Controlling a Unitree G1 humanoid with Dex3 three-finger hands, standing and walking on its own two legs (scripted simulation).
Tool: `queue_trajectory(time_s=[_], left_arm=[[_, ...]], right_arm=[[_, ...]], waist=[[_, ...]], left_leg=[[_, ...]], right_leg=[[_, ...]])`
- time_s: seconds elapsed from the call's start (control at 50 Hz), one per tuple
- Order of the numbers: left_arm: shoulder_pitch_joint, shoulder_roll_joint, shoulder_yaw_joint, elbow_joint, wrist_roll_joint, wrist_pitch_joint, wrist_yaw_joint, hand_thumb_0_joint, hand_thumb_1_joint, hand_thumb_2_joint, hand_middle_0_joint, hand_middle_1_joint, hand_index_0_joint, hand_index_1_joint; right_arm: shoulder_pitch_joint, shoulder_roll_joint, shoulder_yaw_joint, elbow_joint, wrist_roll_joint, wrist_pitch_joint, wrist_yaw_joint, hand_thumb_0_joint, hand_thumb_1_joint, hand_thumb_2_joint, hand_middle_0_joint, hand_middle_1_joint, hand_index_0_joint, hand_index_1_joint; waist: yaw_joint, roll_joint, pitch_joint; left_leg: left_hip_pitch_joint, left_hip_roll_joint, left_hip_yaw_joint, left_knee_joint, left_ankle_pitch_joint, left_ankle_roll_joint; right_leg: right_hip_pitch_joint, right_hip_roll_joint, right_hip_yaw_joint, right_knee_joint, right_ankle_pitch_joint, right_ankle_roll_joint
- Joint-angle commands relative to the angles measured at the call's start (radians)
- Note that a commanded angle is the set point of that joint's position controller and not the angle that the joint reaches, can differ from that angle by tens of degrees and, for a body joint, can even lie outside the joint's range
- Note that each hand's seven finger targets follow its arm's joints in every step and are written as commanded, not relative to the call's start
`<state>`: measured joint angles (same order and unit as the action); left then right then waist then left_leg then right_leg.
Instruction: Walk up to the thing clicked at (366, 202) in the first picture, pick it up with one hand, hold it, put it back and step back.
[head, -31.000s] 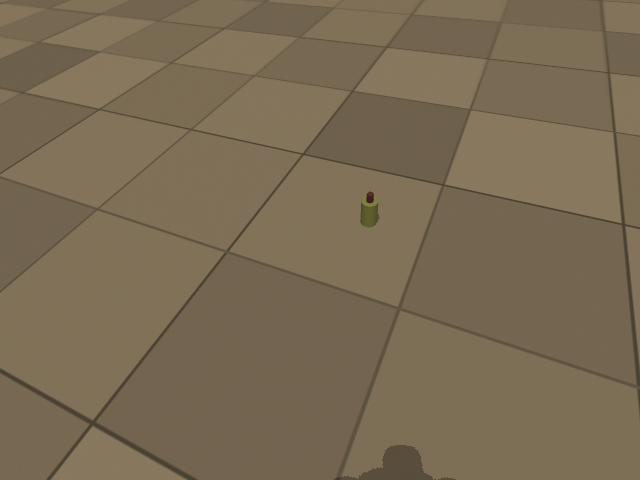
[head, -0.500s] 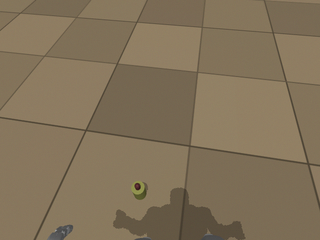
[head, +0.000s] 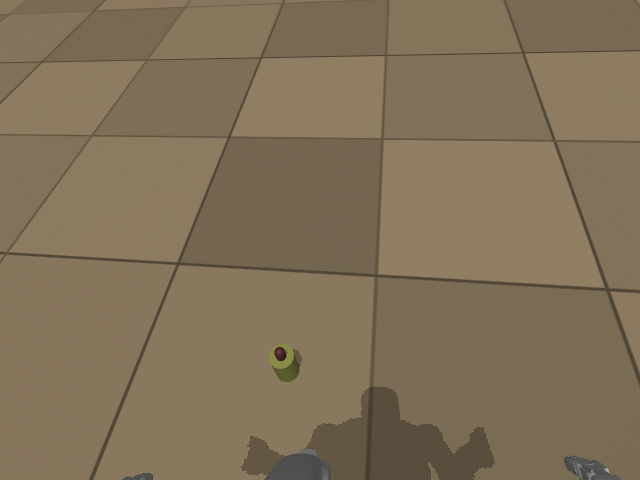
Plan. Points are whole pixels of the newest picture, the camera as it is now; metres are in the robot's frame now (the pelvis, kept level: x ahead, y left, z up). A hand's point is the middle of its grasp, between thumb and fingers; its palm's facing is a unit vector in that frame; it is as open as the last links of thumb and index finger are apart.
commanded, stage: step back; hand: left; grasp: from the side
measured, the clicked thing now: (283, 360) +0.51 +0.21 -0.67
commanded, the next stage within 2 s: none
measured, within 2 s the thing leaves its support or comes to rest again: neither
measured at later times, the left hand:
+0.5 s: hand out of the picture -0.03 +0.29 -0.14, palm faces +0.06 -0.93 -0.35, open 7.4 cm
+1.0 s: hand out of the picture -0.19 +0.26 -0.12, palm faces +0.05 -0.90 -0.44, open 7.4 cm
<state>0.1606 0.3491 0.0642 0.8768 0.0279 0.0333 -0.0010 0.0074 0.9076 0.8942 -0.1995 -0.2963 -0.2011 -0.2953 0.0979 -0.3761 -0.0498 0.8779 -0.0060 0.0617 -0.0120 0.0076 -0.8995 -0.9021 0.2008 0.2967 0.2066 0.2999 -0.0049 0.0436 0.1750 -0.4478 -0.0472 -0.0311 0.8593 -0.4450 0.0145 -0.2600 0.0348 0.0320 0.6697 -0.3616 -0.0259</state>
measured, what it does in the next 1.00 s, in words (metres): walks backwards: left foot, then right foot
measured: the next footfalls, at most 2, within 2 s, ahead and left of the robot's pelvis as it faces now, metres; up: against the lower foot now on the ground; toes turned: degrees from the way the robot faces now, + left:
left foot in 0.28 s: -0.05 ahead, +0.14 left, +0.00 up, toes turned +1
right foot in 0.68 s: -0.18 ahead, -0.13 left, +0.00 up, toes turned +3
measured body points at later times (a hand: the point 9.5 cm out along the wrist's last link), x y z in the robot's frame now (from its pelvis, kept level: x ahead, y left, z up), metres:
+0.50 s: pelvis -0.13 +0.02 +0.01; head -0.07 +0.05 +0.46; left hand -0.04 +0.34 -0.12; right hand -0.01 -0.28 -0.09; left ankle -0.09 +0.14 -0.72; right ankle -0.16 -0.14 -0.63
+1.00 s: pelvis -0.30 -0.02 +0.00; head -0.23 -0.03 +0.44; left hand -0.19 +0.31 -0.10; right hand -0.21 -0.33 -0.13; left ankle -0.33 +0.11 -0.70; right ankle -0.22 -0.14 -0.72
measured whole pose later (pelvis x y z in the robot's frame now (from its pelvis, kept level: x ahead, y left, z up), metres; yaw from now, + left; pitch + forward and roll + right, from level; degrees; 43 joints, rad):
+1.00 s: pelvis -0.30 -0.02 +0.00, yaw +4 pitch -1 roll +0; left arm 0.14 0.37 0.08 0.76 0.04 0.04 0.02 0.01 0.90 0.89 -0.20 -0.30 -0.20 -0.30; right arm 0.21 -0.40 -0.05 0.88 -0.01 0.05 -0.03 0.01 -0.90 -0.90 0.20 0.30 0.20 0.30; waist 0.00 0.03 0.18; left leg -0.33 -0.05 -0.07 0.85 -0.50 -0.02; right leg -0.38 -0.03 -0.02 0.64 -0.24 -0.01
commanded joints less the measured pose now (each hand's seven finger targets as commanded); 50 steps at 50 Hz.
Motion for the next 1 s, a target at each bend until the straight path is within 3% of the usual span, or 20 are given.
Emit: queue_trajectory(time_s=[0.0, 0.06, 0.18, 0.24, 0.26, 0.28, 0.3, 0.32, 0.38, 0.52, 0.58, 0.64, 0.66, 0.68, 0.7, 0.72, 0.78, 0.84, 0.9, 0.98], left_arm=[[-0.1, 0.268, 0.085, -0.144, 0.003, -0.042, 0.031, 0.0, 0.9, 0.9, -0.2, -0.3, -0.2, -0.3], [-0.09, 0.228, 0.076, -0.152, 0.008, -0.034, 0.031, 0.0, 0.9, 0.9, -0.2, -0.3, -0.2, -0.3], [-0.006, 0.242, 0.074, -0.162, 0.007, -0.011, 0.04, 0.0, 0.9, 0.9, -0.2, -0.3, -0.2, -0.3], [-0.027, 0.248, 0.067, -0.175, -0.016, 0.012, 0.026, 0.0, 0.9, 0.9, -0.2, -0.3, -0.2, -0.3], [-0.007, 0.214, 0.057, -0.187, -0.019, 0.016, 0.023, 0.0, 0.9, 0.9, -0.2, -0.3, -0.2, -0.3], [-0.009, 0.177, 0.05, -0.191, -0.026, 0.016, 0.025, 0.0, 0.9, 0.9, -0.2, -0.3, -0.2, -0.3], [-0.088, 0.224, 0.074, -0.193, -0.016, 0.015, 0.041, 0.0, 0.9, 0.9, -0.2, -0.3, -0.2, -0.3], [-0.103, 0.246, 0.077, -0.181, -0.006, 0.015, 0.044, 0.0, 0.9, 0.9, -0.2, -0.3, -0.2, -0.3], [0.03, 0.217, 0.074, -0.136, -0.03, 0.015, 0.029, 0.0, 0.9, 0.9, -0.2, -0.3, -0.2, -0.3], [0.027, 0.204, 0.07, -0.142, -0.013, 0.001, 0.022, 0.0, 0.9, 0.9, -0.2, -0.3, -0.2, -0.3], [0.067, 0.199, 0.07, -0.118, -0.013, -0.011, 0.019, 0.0, 0.9, 0.9, -0.2, -0.3, -0.2, -0.3], [0.186, 0.2, 0.075, -0.043, -0.001, -0.018, 0.013, 0.0, 0.9, 0.9, -0.2, -0.3, -0.2, -0.3], [0.187, 0.237, 0.084, -0.046, 0.01, -0.023, 0.013, 0.0, 0.9, 0.9, -0.2, -0.3, -0.2, -0.3], [0.157, 0.326, 0.107, -0.067, 0.022, -0.026, 0.013, 0.0, 0.9, 0.9, -0.2, -0.3, -0.2, -0.3], [0.07, 0.435, 0.125, -0.122, 0.021, -0.019, 0.012, 0.0, 0.9, 0.9, -0.2, -0.3, -0.2, -0.3], [-0.027, 0.417, 0.12, -0.152, 0.018, -0.023, 0.021, 0.0, 0.9, 0.9, -0.2, -0.3, -0.2, -0.3], [-0.106, 0.265, 0.088, -0.162, 0.013, -0.027, 0.024, 0.0, 0.9, 0.9, -0.2, -0.3, -0.2, -0.3], [-0.009, 0.245, 0.085, -0.166, 0.023, -0.024, 0.028, 0.0, 0.9, 0.9, -0.2, -0.3, -0.2, -0.3], [0.045, 0.241, 0.086, -0.158, 0.017, -0.013, 0.04, 0.0, 0.9, 0.9, -0.2, -0.3, -0.2, -0.3], [-0.008, 0.257, 0.076, -0.187, 0.0, 0.006, 0.04, 0.0, 0.9, 0.9, -0.2, -0.3, -0.2, -0.3]], right_arm=[[0.06, -0.214, -0.056, -0.05, 0.013, -0.027, -0.004, 0.0, -0.9, -0.9, 0.2, 0.3, 0.2, 0.3], [0.084, -0.193, -0.041, -0.05, 0.009, -0.037, -0.014, 0.0, -0.9, -0.9, 0.2, 0.3, 0.2, 0.3], [0.103, -0.176, -0.034, -0.076, 0.001, -0.057, -0.018, 0.0, -0.9, -0.9, 0.2, 0.3, 0.2, 0.3], [0.171, -0.186, -0.054, -0.045, -0.018, -0.067, -0.017, 0.0, -0.9, -0.9, 0.2, 0.3, 0.2, 0.3], [0.155, -0.248, -0.072, -0.059, -0.034, -0.069, -0.018, 0.0, -0.9, -0.9, 0.2, 0.3, 0.2, 0.3], [0.119, -0.337, -0.087, -0.075, -0.043, -0.065, -0.012, 0.0, -0.9, -0.9, 0.2, 0.3, 0.2, 0.3], [0.1, -0.399, -0.095, -0.09, -0.032, -0.062, -0.005, 0.0, -0.9, -0.9, 0.2, 0.3, 0.2, 0.3], [0.065, -0.37, -0.092, -0.087, -0.034, -0.067, -0.011, 0.0, -0.9, -0.9, 0.2, 0.3, 0.2, 0.3], [-0.028, -0.241, -0.056, -0.113, -0.032, -0.067, -0.02, 0.0, -0.9, -0.9, 0.2, 0.3, 0.2, 0.3], [0.068, -0.248, -0.07, -0.124, -0.02, -0.06, -0.026, 0.0, -0.9, -0.9, 0.2, 0.3, 0.2, 0.3], [0.04, -0.256, -0.07, -0.135, -0.026, -0.047, -0.02, 0.0, -0.9, -0.9, 0.2, 0.3, 0.2, 0.3], [-0.004, -0.272, -0.075, -0.142, -0.007, -0.026, -0.016, 0.0, -0.9, -0.9, 0.2, 0.3, 0.2, 0.3], [-0.01, -0.237, -0.063, -0.146, 0.002, -0.022, -0.014, 0.0, -0.9, -0.9, 0.2, 0.3, 0.2, 0.3], [-0.008, -0.178, -0.047, -0.166, 0.007, -0.021, -0.015, 0.0, -0.9, -0.9, 0.2, 0.3, 0.2, 0.3], [-0.048, -0.201, -0.061, -0.176, 0.004, -0.02, -0.033, 0.0, -0.9, -0.9, 0.2, 0.3, 0.2, 0.3], [-0.019, -0.242, -0.078, -0.151, 0.005, -0.021, -0.034, 0.0, -0.9, -0.9, 0.2, 0.3, 0.2, 0.3], [0.076, -0.205, -0.057, -0.085, 0.012, -0.029, -0.02, 0.0, -0.9, -0.9, 0.2, 0.3, 0.2, 0.3], [0.075, -0.189, -0.042, -0.094, 0.004, -0.042, -0.029, 0.0, -0.9, -0.9, 0.2, 0.3, 0.2, 0.3], [0.07, -0.166, -0.034, -0.1, -0.005, -0.052, -0.031, 0.0, -0.9, -0.9, 0.2, 0.3, 0.2, 0.3], [0.166, -0.175, -0.049, -0.067, -0.017, -0.058, -0.023, 0.0, -0.9, -0.9, 0.2, 0.3, 0.2, 0.3]], waist=[[-0.014, -0.16, -0.108], [0.001, -0.144, -0.162], [0.041, -0.252, -0.269], [0.002, -0.189, -0.282], [0.015, -0.07, -0.282], [0.014, 0.153, -0.247], [-0.056, 0.206, -0.22], [-0.045, 0.165, -0.167], [0.048, 0.08, -0.172], [-0.03, 0.129, -0.216], [-0.02, 0.16, -0.259], [0.032, 0.143, -0.292], [0.033, 0.056, -0.265], [0.027, -0.221, -0.205], [0.08, -0.349, -0.151], [0.039, -0.339, -0.084], [-0.033, -0.174, -0.11], [0.034, -0.189, -0.159], [0.066, -0.24, -0.211], [0.017, -0.254, -0.269]], left_leg=[[-0.009, -0.079, -0.166, 0.363, -0.065, -0.015], [-0.039, -0.101, -0.121, 0.337, -0.026, -0.029], [0.02, 0.03, -0.031, -0.182, -0.033, -0.024], [0.232, 0.027, 0.009, -0.483, 0.33, -0.007], [0.312, 0.154, -0.176, -0.465, 0.442, 0.034], [0.353, 0.348, -0.435, -0.502, 0.557, 0.131], [0.16, 0.458, -0.547, -0.532, 0.567, 0.285], [0.094, 0.462, -0.552, -0.544, 0.488, 0.303], [0.246, 0.265, -0.183, -0.424, 0.658, 0.18], [0.374, 0.312, -0.203, -0.374, 0.644, 0.255], [0.351, 0.28, -0.178, -0.33, 0.572, 0.212], [0.187, 0.235, -0.147, -0.262, 0.416, 0.142], [0.067, 0.178, -0.123, -0.192, 0.267, 0.09], [-0.153, 0.007, -0.072, -0.02, -0.003, 0.017], [-0.076, -0.057, -0.103, 0.218, -0.185, -0.02], [-0.007, 0.001, -0.16, 0.336, -0.158, -0.022], [-0.041, -0.088, -0.145, 0.372, -0.024, -0.009], [-0.083, -0.076, -0.109, 0.263, -0.038, -0.034], [-0.1, -0.025, -0.066, 0.07, -0.099, -0.045], [0.126, 0.022, 0.015, -0.346, 0.093, -0.007]], right_leg=[[-0.073, -0.321, 0.318, -0.3, 0.469, -0.24], [0.037, -0.223, 0.179, -0.232, 0.508, -0.172], [0.284, -0.264, 0.17, -0.103, 0.626, -0.168], [0.133, -0.191, 0.11, 0.027, 0.501, -0.096], [-0.028, -0.126, 0.09, 0.093, 0.31, -0.048], [-0.235, 0.042, 0.028, 0.25, -0.098, -0.005], [-0.169, 0.068, 0.123, 0.425, -0.331, 0.012], [-0.172, 0.043, 0.172, 0.529, -0.293, 0.008], [-0.265, 0.073, 0.178, 0.6, -0.127, -0.005], [-0.214, 0.024, 0.099, 0.351, -0.164, 0.064], [-0.095, -0.018, 0.03, 0.061, -0.11, 0.05], [0.129, -0.012, -0.037, -0.245, 0.13, 0.009], [0.162, -0.063, 0.076, -0.264, 0.129, -0.013], [0.147, -0.254, 0.393, -0.315, 0.092, -0.078], [-0.139, -0.446, 0.577, -0.396, 0.065, -0.258], [-0.278, -0.478, 0.606, -0.431, 0.049, -0.284], [-0.103, -0.241, 0.192, -0.262, 0.361, -0.154], [0.066, -0.21, 0.173, -0.205, 0.431, -0.153], [0.249, -0.267, 0.19, -0.159, 0.562, -0.189], [0.186, -0.256, 0.163, -0.045, 0.563, -0.141]])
